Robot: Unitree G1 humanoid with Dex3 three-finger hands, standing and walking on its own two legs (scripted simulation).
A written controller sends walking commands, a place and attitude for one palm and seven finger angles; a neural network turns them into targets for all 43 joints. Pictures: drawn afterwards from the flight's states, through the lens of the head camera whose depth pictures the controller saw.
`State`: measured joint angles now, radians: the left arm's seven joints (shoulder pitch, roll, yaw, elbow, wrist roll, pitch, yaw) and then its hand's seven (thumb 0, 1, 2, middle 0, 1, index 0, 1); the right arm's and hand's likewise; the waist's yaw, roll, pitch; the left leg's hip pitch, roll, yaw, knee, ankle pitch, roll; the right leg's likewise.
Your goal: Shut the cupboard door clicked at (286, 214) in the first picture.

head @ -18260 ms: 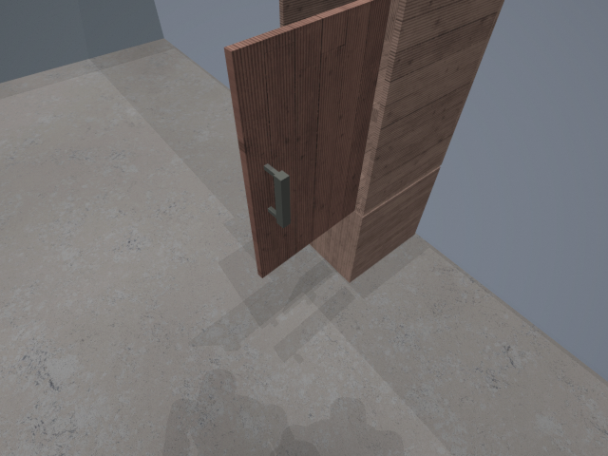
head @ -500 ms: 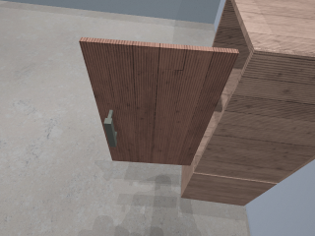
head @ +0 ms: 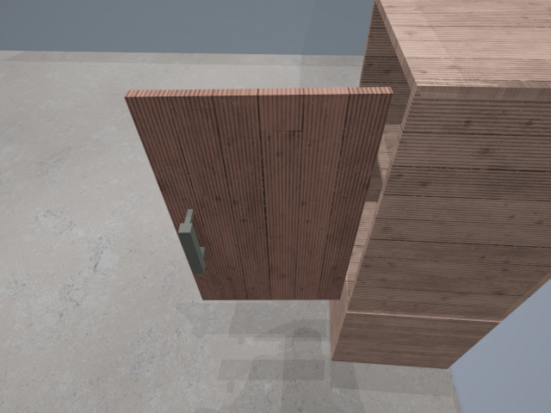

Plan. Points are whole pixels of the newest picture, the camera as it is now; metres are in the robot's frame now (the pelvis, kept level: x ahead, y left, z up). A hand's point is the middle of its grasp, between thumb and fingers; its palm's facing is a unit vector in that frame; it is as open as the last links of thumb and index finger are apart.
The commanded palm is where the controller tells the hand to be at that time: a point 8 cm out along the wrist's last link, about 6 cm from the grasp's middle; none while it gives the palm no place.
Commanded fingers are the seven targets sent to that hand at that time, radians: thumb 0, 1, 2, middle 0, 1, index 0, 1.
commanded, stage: look again from close up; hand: left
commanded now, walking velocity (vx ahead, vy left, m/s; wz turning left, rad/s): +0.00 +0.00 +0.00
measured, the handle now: (194, 242) +0.43 +0.19 -0.05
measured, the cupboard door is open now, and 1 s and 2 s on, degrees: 94 94 94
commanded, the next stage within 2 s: raise the hand and make a fist in 1.78 s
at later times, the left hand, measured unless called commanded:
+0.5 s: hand out of the picture -0.01 +0.13 -0.17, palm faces +0.01 -0.98 -0.18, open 7.4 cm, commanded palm none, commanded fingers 0.00 0.90 0.90 -0.20 -0.30 -0.20 -0.30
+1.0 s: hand out of the picture -0.01 +0.12 -0.17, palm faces +0.03 -0.98 -0.17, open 7.4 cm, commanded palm none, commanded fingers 0.00 0.90 0.90 -0.20 -0.30 -0.20 -0.30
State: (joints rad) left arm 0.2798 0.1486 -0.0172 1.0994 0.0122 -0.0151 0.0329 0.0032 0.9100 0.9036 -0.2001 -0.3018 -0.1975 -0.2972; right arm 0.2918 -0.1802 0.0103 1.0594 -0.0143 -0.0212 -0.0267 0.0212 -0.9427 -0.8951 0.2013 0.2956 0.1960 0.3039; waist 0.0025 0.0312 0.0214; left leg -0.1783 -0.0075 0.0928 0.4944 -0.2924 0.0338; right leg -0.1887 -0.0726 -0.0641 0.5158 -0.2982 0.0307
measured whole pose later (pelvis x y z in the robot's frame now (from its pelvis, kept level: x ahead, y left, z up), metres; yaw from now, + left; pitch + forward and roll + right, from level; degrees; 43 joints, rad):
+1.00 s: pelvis +0.00 -0.04 +0.01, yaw +0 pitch -1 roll +1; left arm 0.30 0.13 -0.02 1.12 0.01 -0.02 0.03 0.00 0.91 0.90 -0.20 -0.30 -0.20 -0.30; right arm 0.29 -0.13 0.01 1.14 -0.01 -0.01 -0.03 0.01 -0.92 -0.90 0.20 0.30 0.19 0.30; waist 0.01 0.00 0.04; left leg -0.14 0.05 0.08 0.40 -0.24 -0.03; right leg -0.16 -0.01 -0.08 0.44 -0.27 -0.03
